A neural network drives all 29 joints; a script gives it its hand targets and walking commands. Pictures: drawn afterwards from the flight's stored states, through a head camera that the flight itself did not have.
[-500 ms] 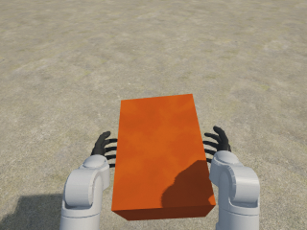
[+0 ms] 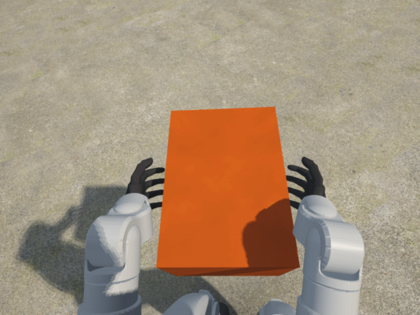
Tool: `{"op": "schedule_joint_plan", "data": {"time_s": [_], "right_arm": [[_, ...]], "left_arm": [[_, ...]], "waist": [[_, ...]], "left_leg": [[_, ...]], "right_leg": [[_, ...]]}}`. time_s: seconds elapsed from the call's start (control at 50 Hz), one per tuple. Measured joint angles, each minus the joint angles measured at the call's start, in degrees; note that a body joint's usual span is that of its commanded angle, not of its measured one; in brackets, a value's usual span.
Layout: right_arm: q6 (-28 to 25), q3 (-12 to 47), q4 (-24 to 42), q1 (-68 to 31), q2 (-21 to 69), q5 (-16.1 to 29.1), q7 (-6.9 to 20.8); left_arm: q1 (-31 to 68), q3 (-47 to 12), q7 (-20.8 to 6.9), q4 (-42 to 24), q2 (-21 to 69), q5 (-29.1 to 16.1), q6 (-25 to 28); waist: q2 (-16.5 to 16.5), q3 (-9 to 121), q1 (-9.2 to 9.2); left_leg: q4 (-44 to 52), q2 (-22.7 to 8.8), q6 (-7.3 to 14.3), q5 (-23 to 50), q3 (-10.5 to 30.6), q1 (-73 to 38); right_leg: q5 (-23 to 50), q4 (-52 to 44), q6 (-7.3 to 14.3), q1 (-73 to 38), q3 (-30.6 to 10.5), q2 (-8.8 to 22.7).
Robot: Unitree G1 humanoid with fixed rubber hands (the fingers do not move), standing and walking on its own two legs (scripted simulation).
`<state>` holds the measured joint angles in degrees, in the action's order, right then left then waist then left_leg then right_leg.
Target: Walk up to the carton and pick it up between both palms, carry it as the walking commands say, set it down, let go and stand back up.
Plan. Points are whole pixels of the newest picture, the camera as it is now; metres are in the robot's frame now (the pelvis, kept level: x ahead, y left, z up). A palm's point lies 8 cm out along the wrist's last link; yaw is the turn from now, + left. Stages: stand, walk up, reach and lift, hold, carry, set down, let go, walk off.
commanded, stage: carry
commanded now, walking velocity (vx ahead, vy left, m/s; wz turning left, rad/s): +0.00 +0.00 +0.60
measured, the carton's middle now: (224, 192) +0.34 -0.01 +0.01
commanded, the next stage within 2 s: none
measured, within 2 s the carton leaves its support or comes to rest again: neither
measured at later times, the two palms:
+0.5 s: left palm (10, 271) +0.17 +0.30 +0.10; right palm (193, 204) +0.28 +0.04 +0.08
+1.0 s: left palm out of the picture +0.01 +0.42 +0.11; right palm (80, 265) +0.18 +0.19 +0.10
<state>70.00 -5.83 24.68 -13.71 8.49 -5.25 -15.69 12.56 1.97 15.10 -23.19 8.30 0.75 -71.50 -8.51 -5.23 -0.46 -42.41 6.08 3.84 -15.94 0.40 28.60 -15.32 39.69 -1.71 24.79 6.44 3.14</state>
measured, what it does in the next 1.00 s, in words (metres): steps to the left, turning left: left foot, then right foot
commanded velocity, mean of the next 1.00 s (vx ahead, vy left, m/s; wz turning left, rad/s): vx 0.00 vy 0.02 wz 0.48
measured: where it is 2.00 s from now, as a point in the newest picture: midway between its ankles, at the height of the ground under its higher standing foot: outside the picture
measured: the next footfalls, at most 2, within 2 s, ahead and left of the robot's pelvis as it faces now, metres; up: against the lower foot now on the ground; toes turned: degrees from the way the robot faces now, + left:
left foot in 0.22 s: +0.02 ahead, +0.18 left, +0.00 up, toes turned +11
right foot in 0.44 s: +0.07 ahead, -0.02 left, +0.00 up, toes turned +9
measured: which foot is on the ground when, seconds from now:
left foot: up 0.00-0.20, down 0.22-0.48, up 0.50-0.68, down 0.70-1.00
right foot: down 0.00-0.22, up 0.24-0.42, down 0.44-0.70, up 0.72-1.00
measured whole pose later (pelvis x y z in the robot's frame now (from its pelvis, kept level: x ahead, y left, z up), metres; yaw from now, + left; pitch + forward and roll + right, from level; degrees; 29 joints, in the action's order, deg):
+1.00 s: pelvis -0.14 +0.15 +0.00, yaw +33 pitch +2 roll -2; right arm 70.6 -5.0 23.2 -13.2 8.4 -5.4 -14.2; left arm 12.5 1.0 16.9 -25.1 8.3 2.9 -73.3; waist -3.1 -0.8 -2.3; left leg -36.2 6.6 7.0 -10.0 0.2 28.0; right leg -27.7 56.4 -7.3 30.4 2.9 3.0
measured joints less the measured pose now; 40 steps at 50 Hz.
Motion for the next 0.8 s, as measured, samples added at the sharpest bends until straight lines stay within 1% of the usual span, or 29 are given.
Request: {"op": "schedule_joint_plan", "data": {"time_s": [0.02, 0.04, 0.06, 0.1, 0.14, 0.18, 0.2, 0.22, 0.24, 0.26, 0.3, 0.34, 0.38, 0.42, 0.44, 0.46, 0.48, 0.5, 0.52, 0.56, 0.58, 0.6, 0.64, 0.66, 0.68, 0.7, 0.72, 0.76, 0.8], "right_arm": [[-0.01, 0.04, 0.63, 0.84, -0.18, 0.12, -0.15], [-0.08, 0.21, 1.34, 1.68, -0.33, 0.38, -0.25], [-0.08, 0.41, 1.88, 2.19, -0.41, 0.82, -0.41], [0.01, 0.88, 2.1, 2.46, -0.45, 1.75, -0.81], [0.56, 1.58, 1.72, 2.02, -0.39, 2.29, -1.82], [1.22, 2.08, 1.11, 1.34, -0.29, 2.15, -3.05], [1.51, 2.12, 0.78, 1.01, -0.22, 2.01, -3.33], [1.62, 2.12, 0.06, 0.53, -0.09, 1.86, -3.44], [1.4, 2.31, -1.31, 0.19, 0.01, 1.75, -3.14], [1.24, 2.63, -2.76, 0.08, 0.03, 1.57, -2.41], [0.97, 3.29, -5.55, 0.41, -0.05, 1.12, 0.0], [1.49, 3.71, -7.17, 0.37, -0.04, 0.91, 1.25], [2.13, 3.81, -7.21, 0.3, -0.04, 0.19, 1.51], [2.61, 3.04, -5.98, 0.29, -0.04, -0.43, 1.34], [2.6, 2.45, -5.33, 0.31, -0.05, -0.76, 1.26], [2.48, 1.72, -4.85, 0.2, -0.03, -1.04, 1.13], [2.32, 0.82, -4.48, 0.26, -0.05, -1.06, 1.15], [2.17, 0.14, -4.0, 0.65, -0.13, -0.86, 1.25], [1.94, -0.21, -3.41, 1.46, -0.28, -0.61, 1.34], [1.55, -0.16, -2.18, 3.12, -0.55, 0.14, 1.04], [1.51, 0.2, -1.94, 3.54, -0.61, 0.39, 0.83], [1.65, 0.63, -1.88, 3.61, -0.62, 0.63, 0.66], [2.19, 1.78, -2.0, 3.24, -0.58, 0.93, 0.51], [2.58, 2.41, -2.19, 2.78, -0.53, 1.09, 0.46], [2.92, 2.8, -2.39, 2.18, -0.44, 1.1, 0.24], [3.01, 2.79, -2.52, 1.61, -0.34, 0.8, 0.23], [2.64, 2.74, -2.96, 1.19, -0.22, 0.57, 0.23], [1.77, 2.88, -3.86, 1.16, -0.2, 0.05, 0.7], [1.21, 2.64, -4.35, 1.4, -0.25, 0.04, 1.27]], "left_arm": [[0.45, 0.14, -0.99, 0.46, 0.09, 0.26, 0.03], [0.77, 0.07, -1.66, 0.62, 0.16, 0.83, 0.13], [0.95, 0.07, -2.1, 0.59, 0.2, 1.46, 0.28], [0.6, 0.26, -2.67, 0.82, 0.13, 2.47, 1.1], [-0.1, 0.37, -3.11, 1.22, 0.0, 3.44, 1.74], [-0.96, -0.17, -3.19, 1.25, -0.15, 3.9, 1.8], [-1.41, -0.65, -2.96, 0.95, -0.25, 4.05, 1.51], [-1.7, -0.91, -2.7, 0.65, -0.36, 4.2, 1.08], [-2.05, -0.7, -2.42, 0.52, -0.43, 4.37, 0.59], [-2.4, -0.28, -2.23, 0.43, -0.49, 4.62, -0.04], [-2.91, 1.13, -2.18, 0.62, -0.53, 5.14, -1.29], [-3.35, 2.13, -2.18, 0.45, -0.58, 5.2, -2.45], [-3.74, 1.98, -1.9, 0.35, -0.62, 4.56, -2.84], [-3.58, 0.7, -0.76, 0.23, -0.59, 3.51, -2.91], [-3.35, -0.14, -0.05, 0.21, -0.55, 2.92, -2.87], [-3.09, -0.97, 0.52, 0.22, -0.51, 2.4, -2.77], [-2.92, -1.76, 1.01, 0.56, -0.49, 1.95, -2.49], [-2.8, -2.35, 1.18, 0.93, -0.47, 1.72, -2.2], [-2.62, -2.78, 1.15, 1.24, -0.45, 1.6, -2.1], [-2.33, -2.73, -0.1, 1.47, -0.41, 1.82, -1.93], [-2.24, -2.18, -0.99, 1.62, -0.4, 2.06, -1.73], [-2.12, -1.4, -1.67, 1.86, -0.37, 2.3, -1.48], [-2.16, -0.04, -2.5, 2.29, -0.36, 3.18, -0.81], [-2.32, 0.65, -2.75, 2.43, -0.38, 3.71, -0.47], [-2.51, 1.21, -3.03, 2.14, -0.4, 3.87, -0.45], [-2.54, 1.24, -3.09, 1.89, -0.43, 3.84, -0.41], [-2.44, 1.2, -2.92, 1.69, -0.46, 3.83, -0.37], [-2.56, 0.87, -2.43, 1.33, -0.46, 4.03, -0.54], [-2.64, 0.12, -1.47, 0.55, -0.47, 4.2, -1.27]], "waist": [[0.38, 0.7, 0.77], [1.5, 1.28, 1.32], [2.85, 1.63, 1.77], [5.19, 2.57, 3.12], [7.35, 4.13, 4.39], [9.16, 5.95, 4.89], [9.46, 7.01, 5.05], [9.5, 7.9, 5.27], [9.73, 8.67, 5.06], [9.62, 9.68, 4.83], [10.67, 10.26, 3.31], [11.13, 9.84, 1.31], [10.29, 9.25, 0.07], [8.56, 8.24, -0.68], [7.57, 7.7, -1.2], [6.17, 7.01, -1.72], [4.29, 6.53, -1.99], [2.67, 6.36, -1.96], [1.87, 6.47, -1.66], [1.89, 6.36, -0.62], [2.48, 6.17, -0.05], [3.35, 5.9, 0.53], [5.66, 5.8, 1.38], [7.07, 6.06, 1.72], [8.22, 6.49, 2.1], [8.86, 7.03, 2.71], [9.72, 7.08, 3.0], [10.21, 6.91, 2.53], [9.94, 6.19, 1.41]], "left_leg": [[-4.12, 0.2, -1.72, -5.47, -1.03, 1.37], [-9.19, 0.04, -2.66, -9.78, -1.98, 2.66], [-13.44, -0.62, -3.1, -11.9, -2.49, 3.22], [-15.32, -2.61, -3.53, -12.14, -2.59, 2.17], [-11.2, -4.31, -3.63, -12.23, -2.32, -0.54], [-3.82, -5.4, -4.14, -11.21, -2.38, -4.48], [1.08, -6.0, -4.31, -7.72, -2.02, -6.89], [3.81, -6.2, -4.39, -2.04, -1.42, -7.87], [3.56, -5.92, -4.16, -2.75, -1.3, -7.98], [2.96, -5.94, -4.34, -6.13, -0.83, -7.56], [0.6, -5.36, -3.71, -6.95, -0.41, -6.17], [0.53, -5.09, -2.88, -5.48, -0.13, -5.87], [0.09, -4.56, -2.38, -4.74, 1.0, -4.73], [-0.84, -3.25, -1.96, -4.33, 2.57, -3.35], [-1.37, -2.4, -1.72, -4.13, 3.08, -2.81], [-2.06, -1.74, -1.48, -4.06, 3.5, -2.52], [-2.94, -1.41, -1.34, -4.04, 3.94, -2.24], [-4.35, -1.32, -1.73, -4.39, 3.48, -1.58], [-6.55, -1.32, -2.49, -6.67, 1.98, -0.69], [-10.42, -1.96, -2.93, -13.44, -1.82, 0.3], [-11.71, -2.41, -2.9, -15.19, -3.29, 0.4], [-11.91, -3.02, -2.78, -15.37, -4.35, 0.09], [-9.46, -4.3, -2.64, -13.73, -5.23, -1.41], [-6.66, -4.8, -2.59, -12.3, -5.1, -2.72], [-1.88, -5.3, -2.57, -9.87, -4.27, -4.71], [1.69, -5.58, -2.55, -3.97, -3.68, -5.39], [1.1, -5.04, -2.09, -1.11, -3.57, -4.51], [-0.39, -4.74, -0.85, -1.56, -2.86, -3.06], [0.33, -4.74, 0.01, -1.56, -2.16, -2.79]], "right_leg": [[-0.13, -0.21, 0.52, -0.17, 0.73, 1.31], [-0.63, -0.08, 0.61, -0.21, 1.19, 2.8], [-1.08, 0.06, 0.42, -0.36, 1.42, 4.13], [-1.29, -0.5, -0.47, -1.19, 2.14, 6.49], [-1.27, -0.74, -1.61, -1.71, 2.85, 8.88], [-1.77, 0.19, -2.97, -1.61, 3.1, 11.18], [-2.37, 1.29, -3.75, -1.35, 3.38, 11.97], [-3.18, 2.66, -4.53, -1.05, 3.6, 12.55], [-5.11, 3.96, -5.27, -0.68, 2.56, 12.35], [-8.79, 5.63, -6.03, 0.01, 1.06, 11.02], [-13.56, 8.53, -6.88, 0.69, -1.05, 8.3], [-13.97, 10.17, -7.33, 1.17, -0.82, 5.5], [-13.35, 9.76, -7.21, 1.53, 0.44, 3.0], [-11.92, 6.71, -6.54, 0.86, 1.11, 1.07], [-10.18, 4.64, -5.77, 0.21, 1.19, 0.53], [-5.61, 3.31, -3.5, -0.24, 1.13, 0.45], [-3.39, 3.01, -1.23, -0.69, 1.75, 0.61], [-3.24, 3.03, 0.19, -1.08, 2.52, 1.09], [-3.85, 3.23, 0.81, -1.35, 3.22, 2.13], [-4.65, 3.36, 0.36, -2.12, 4.4, 4.86], [-4.54, 3.04, -0.22, -2.57, 4.74, 6.22], [-4.1, 2.49, -0.95, -3.06, 4.98, 7.43], [-2.99, 1.4, -2.06, -3.38, 5.09, 9.36], [-2.6, 1.29, -2.53, -3.08, 4.88, 10.2], [-2.54, 1.8, -3.08, -2.57, 4.77, 10.9], [-3.31, 3.03, -3.72, -1.85, 4.96, 11.5], [-6.34, 4.77, -4.33, -1.07, 4.06, 11.54], [-13.36, 10.32, -5.64, 1.28, 0.49, 8.49], [-16.17, 15.63, -6.31, 3.4, -1.43, 5.3]]}}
